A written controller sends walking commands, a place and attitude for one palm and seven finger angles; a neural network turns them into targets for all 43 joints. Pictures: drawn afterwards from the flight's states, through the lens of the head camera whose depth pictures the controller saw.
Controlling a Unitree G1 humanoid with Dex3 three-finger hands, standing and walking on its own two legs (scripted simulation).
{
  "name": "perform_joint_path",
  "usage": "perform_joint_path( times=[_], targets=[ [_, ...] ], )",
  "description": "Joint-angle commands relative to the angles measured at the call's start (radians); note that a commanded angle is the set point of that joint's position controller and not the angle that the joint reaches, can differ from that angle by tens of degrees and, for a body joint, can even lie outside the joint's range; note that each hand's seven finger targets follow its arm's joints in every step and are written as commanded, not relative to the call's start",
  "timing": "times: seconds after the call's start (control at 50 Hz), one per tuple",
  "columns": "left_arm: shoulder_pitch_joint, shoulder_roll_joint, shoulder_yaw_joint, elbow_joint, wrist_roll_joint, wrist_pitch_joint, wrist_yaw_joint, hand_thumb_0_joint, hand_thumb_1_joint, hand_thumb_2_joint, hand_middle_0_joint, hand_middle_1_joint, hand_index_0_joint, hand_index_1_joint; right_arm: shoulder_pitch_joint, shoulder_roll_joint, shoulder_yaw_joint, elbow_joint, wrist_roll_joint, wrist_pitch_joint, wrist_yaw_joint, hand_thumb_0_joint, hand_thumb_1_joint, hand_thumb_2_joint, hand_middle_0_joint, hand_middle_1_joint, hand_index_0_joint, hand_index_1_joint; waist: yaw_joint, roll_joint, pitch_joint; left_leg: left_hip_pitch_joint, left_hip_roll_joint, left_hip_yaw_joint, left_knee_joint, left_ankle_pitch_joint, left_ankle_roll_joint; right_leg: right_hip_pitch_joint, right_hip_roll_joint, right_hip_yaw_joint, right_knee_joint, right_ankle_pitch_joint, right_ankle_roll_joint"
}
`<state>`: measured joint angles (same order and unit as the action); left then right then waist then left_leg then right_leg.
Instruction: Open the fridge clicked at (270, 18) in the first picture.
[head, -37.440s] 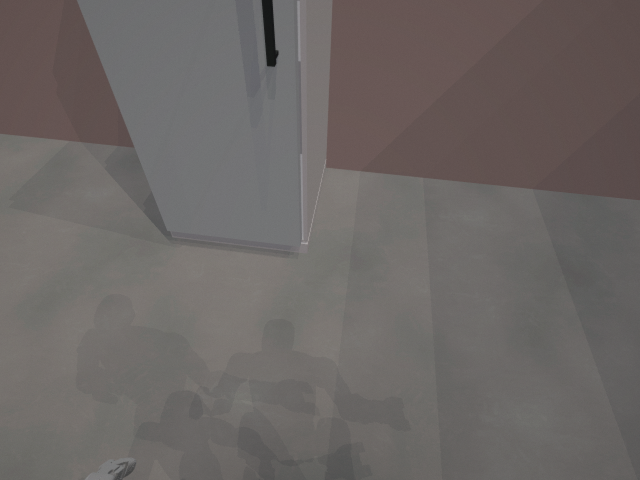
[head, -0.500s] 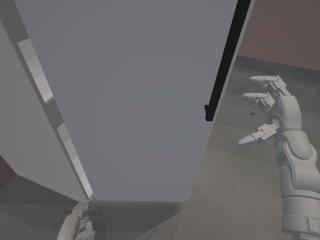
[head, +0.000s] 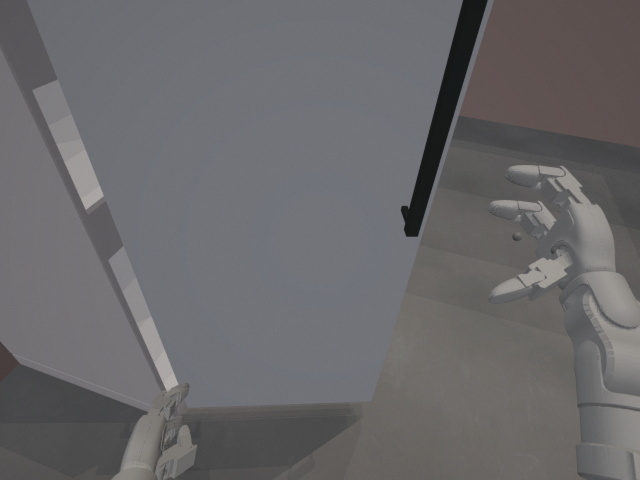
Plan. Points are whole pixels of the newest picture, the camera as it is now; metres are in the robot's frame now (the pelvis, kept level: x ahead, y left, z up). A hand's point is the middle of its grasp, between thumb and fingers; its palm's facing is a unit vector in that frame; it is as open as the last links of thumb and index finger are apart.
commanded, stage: draw the hand back to the body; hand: right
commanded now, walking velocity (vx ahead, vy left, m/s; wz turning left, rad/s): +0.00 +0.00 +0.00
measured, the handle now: (435, 118) +0.52 -0.14 +0.25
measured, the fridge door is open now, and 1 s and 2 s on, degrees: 69 69 69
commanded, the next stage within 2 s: step back with the hand held close in 1.52 s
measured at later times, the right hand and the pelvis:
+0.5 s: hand (561, 283) +0.27 -0.23 +0.19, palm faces +0.19 +0.98 -0.10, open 14.4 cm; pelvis +0.01 -0.01 +0.00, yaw +0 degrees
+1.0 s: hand (604, 331) +0.23 -0.27 +0.16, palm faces +0.40 +0.86 -0.33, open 10.2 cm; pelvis +0.02 -0.02 +0.01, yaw +1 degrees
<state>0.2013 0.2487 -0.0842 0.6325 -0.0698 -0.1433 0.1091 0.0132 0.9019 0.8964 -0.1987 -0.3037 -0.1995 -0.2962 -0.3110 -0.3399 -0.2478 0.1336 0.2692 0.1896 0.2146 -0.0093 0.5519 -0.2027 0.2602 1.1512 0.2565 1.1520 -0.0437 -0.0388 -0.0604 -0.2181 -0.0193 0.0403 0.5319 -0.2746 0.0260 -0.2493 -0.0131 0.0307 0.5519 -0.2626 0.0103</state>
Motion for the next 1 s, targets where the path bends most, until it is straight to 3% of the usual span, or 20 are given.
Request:
perform_joint_path(
  times=[0.0, 0.04, 0.06, 0.12, 0.16, 0.2, 0.24, 0.3, 0.36, 0.42, 0.44, 0.46, 0.48, 0.54, 0.62, 0.64, 0.7, 0.74, 0.84, 0.98],
  targets=[
    [-0.24, 0.103, 0.039, -0.186, -0.005, -0.079, 0.01, 0.0, 0.9, 0.9, -0.2, -0.3, -0.2, -0.3, -0.382, -0.165, -0.126, -0.3, 0.068, 0.141, -0.068, 0.0, 0.55, -0.2, 0.25, 1.15, 0.25, 1.15, -0.043, -0.003, -0.239, 0.063, 0.031, -0.03, -0.124, 0.099, -0.012, 0.081, 0.038, -0.001, -0.086, 0.107, -0.047],
    [-0.223, 0.1, 0.046, -0.198, 0.002, -0.079, -0.006, 0.0, 0.9, 0.9, -0.2, -0.3, -0.2, -0.3, -0.246, -0.167, -0.122, -0.397, 0.011, 0.151, -0.098, 0.0, 0.55, -0.2, 0.25, 1.15, 0.25, 1.15, -0.053, 0.005, -0.279, 0.098, 0.03, -0.021, -0.09, 0.227, -0.012, 0.107, 0.033, -0.015, -0.073, 0.206, -0.05],
    [-0.211, 0.097, 0.045, -0.2, 0.003, -0.075, -0.016, 0.0, 0.9, 0.9, -0.2, -0.3, -0.2, -0.3, -0.192, -0.13, -0.083, -0.43, -0.008, 0.145, -0.103, 0.0, 0.55, -0.2, 0.25, 1.15, 0.25, 1.15, -0.044, 0.007, -0.259, 0.084, 0.028, -0.01, -0.081, 0.251, -0.012, 0.106, 0.031, -0.02, -0.077, 0.224, -0.051],
    [-0.196, 0.103, 0.05, -0.189, 0.008, -0.065, -0.023, 0.0, 0.9, 0.9, -0.2, -0.3, -0.2, -0.3, -0.119, -0.111, -0.089, -0.461, 0.002, 0.122, -0.099, 0.0, 0.55, -0.2, 0.25, 1.15, 0.25, 1.15, -0.028, 0.088, -0.186, 0.05, 0.013, -0.001, -0.084, 0.256, -0.015, 0.098, 0.025, -0.017, -0.081, 0.21, -0.051],
    [-0.206, 0.111, 0.049, -0.187, 0.008, -0.059, -0.015, 0.0, 0.9, 0.9, -0.2, -0.3, -0.2, -0.3, -0.075, -0.145, -0.135, -0.462, 0.027, 0.125, -0.08, 0.0, 0.55, -0.2, 0.25, 1.15, 0.25, 1.15, -0.032, 0.139, -0.156, 0.052, 0.014, -0.008, -0.094, 0.248, -0.024, 0.076, 0.027, -0.021, -0.082, 0.188, -0.054],
    [-0.216, 0.106, 0.046, -0.182, 0.006, -0.052, -0.005, 0.0, 0.9, 0.9, -0.2, -0.3, -0.2, -0.3, -0.106, -0.149, -0.141, -0.469, 0.032, 0.14, -0.072, 0.0, 0.55, -0.2, 0.25, 1.15, 0.25, 1.15, -0.027, 0.114, -0.112, 0.02, 0.01, -0.008, -0.108, 0.184, -0.022, 0.078, 0.029, -0.018, -0.091, 0.152, -0.053],
    [-0.228, 0.102, 0.044, -0.184, 0.006, -0.049, 0.0, 0.0, 0.9, 0.9, -0.2, -0.3, -0.2, -0.3, -0.118, -0.173, -0.151, -0.519, 0.022, 0.147, -0.081, 0.0, 0.55, -0.2, 0.25, 1.15, 0.25, 1.15, -0.033, 0.028, -0.101, 0.01, 0.01, -0.013, -0.115, 0.141, -0.014, 0.093, 0.031, -0.015, -0.092, 0.143, -0.05],
    [-0.223, 0.087, 0.036, -0.19, 0.006, -0.057, 0.002, 0.0, 0.9, 0.9, -0.2, -0.3, -0.2, -0.3, -0.139, -0.112, -0.077, -0.589, -0.002, 0.144, -0.092, 0.0, 0.55, -0.2, 0.25, 1.15, 0.25, 1.15, -0.017, -0.108, -0.106, -0.015, 0.009, -0.001, -0.106, 0.115, 0.0, 0.135, 0.03, -0.005, -0.101, 0.143, -0.043],
    [-0.208, 0.091, 0.038, -0.191, 0.012, -0.073, 0.005, 0.0, 0.9, 0.9, -0.2, -0.3, -0.2, -0.3, -0.069, -0.111, -0.077, -0.629, 0.004, 0.123, -0.079, 0.0, 0.477, -0.235, 0.247, 1.107, 0.247, 1.107, -0.015, -0.049, -0.148, 0.014, 0.004, 0.008, -0.094, 0.171, -0.001, 0.151, 0.025, 0.005, -0.094, 0.185, -0.045],
    [-0.199, 0.097, 0.038, -0.179, 0.015, -0.077, 0.012, 0.0, 0.9, 0.9, -0.2, -0.3, -0.2, -0.3, -0.01, -0.129, -0.112, -0.596, 0.027, 0.12, -0.047, 0.0, 0.369, -0.287, 0.244, 1.044, 0.244, 1.044, -0.019, 0.023, -0.137, 0.024, 0.0, 0.015, -0.095, 0.177, -0.007, 0.137, 0.023, 0.01, -0.099, 0.176, -0.044],
    [-0.178, 0.094, 0.046, -0.174, 0.065, -0.085, 0.001, 0.0, 0.9, 0.9, -0.2, -0.3, -0.2, -0.3, 0.093, -0.255, -0.152, -0.625, -0.103, -0.011, -0.164, 0.0, 0.332, -0.305, 0.242, 1.023, 0.242, 1.023, -0.025, 0.059, -0.013, -0.023, 0.012, -0.025, -0.161, 0.166, -0.022, 0.097, 0.037, -0.006, -0.105, 0.153, -0.045],
    [-0.183, 0.084, 0.037, -0.157, 0.072, -0.077, -0.005, 0.0, 0.9, 0.9, -0.2, -0.3, -0.2, -0.3, 0.18, -0.164, -0.105, -0.545, -0.113, -0.063, -0.203, 0.0, 0.296, -0.322, 0.241, 1.001, 0.241, 1.001, -0.015, 0.097, 0.026, -0.016, 0.015, -0.007, -0.15, 0.145, -0.02, 0.069, 0.034, 0.001, -0.121, 0.13, -0.044],
    [-0.182, 0.082, 0.037, -0.157, 0.069, -0.069, -0.01, 0.0, 0.9, 0.9, -0.2, -0.3, -0.2, -0.3, 0.212, -0.123, -0.066, -0.537, -0.117, -0.084, -0.216, 0.0, 0.26, -0.34, 0.24, 0.98, 0.24, 0.98, -0.013, 0.089, 0.041, -0.012, 0.02, -0.009, -0.142, 0.132, -0.018, 0.065, 0.029, 0.004, -0.128, 0.117, -0.044],
    [-0.171, 0.087, 0.05, -0.153, 0.076, -0.051, -0.016, 0.0, 0.9, 0.9, -0.2, -0.3, -0.2, -0.3, 0.247, -0.165, -0.101, -0.603, -0.141, -0.164, -0.252, 0.0, 0.151, -0.393, 0.236, 0.916, 0.236, 0.916, -0.022, 0.012, -0.035, 0.051, 0.021, -0.018, -0.155, 0.154, -0.013, 0.115, 0.025, -0.013, -0.142, 0.137, -0.042],
    [-0.168, 0.079, 0.05, -0.158, 0.079, -0.054, -0.012, 0.0, 0.9, 0.9, -0.2, -0.3, -0.2, -0.3, 0.222, -0.159, -0.079, -0.685, -0.173, -0.242, -0.289, 0.0, 0.006, -0.462, 0.231, 0.831, 0.231, 0.831, -0.014, -0.085, -0.091, 0.078, 0.022, -0.017, -0.16, 0.11, -0.008, 0.162, 0.022, -0.014, -0.169, 0.116, -0.038],
    [-0.17, 0.082, 0.051, -0.151, 0.082, -0.06, -0.008, 0.0, 0.9, 0.9, -0.2, -0.3, -0.2, -0.3, 0.247, -0.161, -0.08, -0.673, -0.176, -0.253, -0.295, 0.0, -0.03, -0.48, 0.23, 0.81, 0.23, 0.81, -0.013, -0.044, -0.068, 0.074, 0.019, -0.017, -0.172, 0.105, -0.01, 0.15, 0.02, -0.012, -0.171, 0.108, -0.042],
    [-0.168, 0.086, 0.059, -0.146, 0.084, -0.068, -0.003, 0.0, 0.9, 0.9, -0.2, -0.3, -0.2, -0.3, 0.288, -0.176, -0.1, -0.701, -0.189, -0.285, -0.312, 0.0, -0.139, -0.533, 0.226, 0.746, 0.226, 0.746, -0.018, -0.047, -0.089, 0.097, 0.017, -0.011, -0.167, 0.116, -0.007, 0.166, 0.019, -0.005, -0.187, 0.128, -0.042],
    [-0.169, 0.089, 0.065, -0.136, 0.087, -0.067, -0.002, 0.0, 0.9, 0.9, -0.2, -0.3, -0.2, -0.3, 0.374, -0.184, -0.125, -0.668, -0.191, -0.293, -0.315, 0.0, -0.211, -0.567, 0.224, 0.704, 0.224, 0.704, -0.027, -0.007, -0.073, 0.11, 0.017, -0.009, -0.175, 0.144, -0.008, 0.154, 0.019, -0.011, -0.188, 0.154, -0.045],
    [-0.167, 0.087, 0.076, -0.128, 0.084, -0.048, -0.007, 0.0, 0.9, 0.9, -0.2, -0.3, -0.2, -0.3, 0.489, -0.168, -0.147, -0.615, -0.187, -0.307, -0.305, 0.0, -0.393, -0.655, 0.218, 0.598, 0.218, 0.598, -0.031, 0.035, 0.015, 0.105, 0.018, -0.003, -0.191, 0.15, -0.012, 0.119, 0.015, -0.017, -0.203, 0.164, -0.042],
    [-0.161, 0.084, 0.086, -0.141, 0.084, -0.043, -0.01, 0.0, 0.9, 0.9, -0.2, -0.3, -0.2, -0.3, 0.568, -0.182, -0.178, -0.683, -0.19, -0.327, -0.305, 0.0, -0.646, -0.777, 0.209, 0.449, 0.209, 0.449, -0.034, -0.019, -0.013, 0.124, 0.021, -0.005, -0.19, 0.164, -0.012, 0.144, 0.014, -0.021, -0.209, 0.182, -0.04]
  ],
)
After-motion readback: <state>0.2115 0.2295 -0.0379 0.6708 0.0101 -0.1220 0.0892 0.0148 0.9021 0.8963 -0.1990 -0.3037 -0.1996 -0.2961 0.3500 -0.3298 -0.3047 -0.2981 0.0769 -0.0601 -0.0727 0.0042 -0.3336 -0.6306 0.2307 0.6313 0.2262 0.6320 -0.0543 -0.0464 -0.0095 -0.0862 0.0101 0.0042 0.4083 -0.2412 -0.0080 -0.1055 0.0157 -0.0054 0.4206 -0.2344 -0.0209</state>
